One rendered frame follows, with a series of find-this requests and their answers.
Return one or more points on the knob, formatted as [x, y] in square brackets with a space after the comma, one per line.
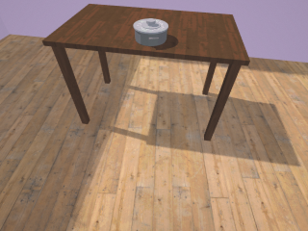
[150, 21]

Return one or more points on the lid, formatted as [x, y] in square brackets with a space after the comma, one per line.
[159, 27]

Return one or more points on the pot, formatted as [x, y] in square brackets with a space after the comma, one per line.
[150, 39]

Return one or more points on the table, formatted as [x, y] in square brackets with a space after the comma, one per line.
[192, 36]

